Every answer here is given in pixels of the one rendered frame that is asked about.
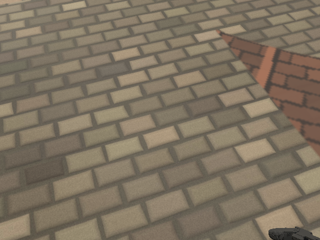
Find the robot right hand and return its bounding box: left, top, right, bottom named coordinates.
left=268, top=226, right=320, bottom=240

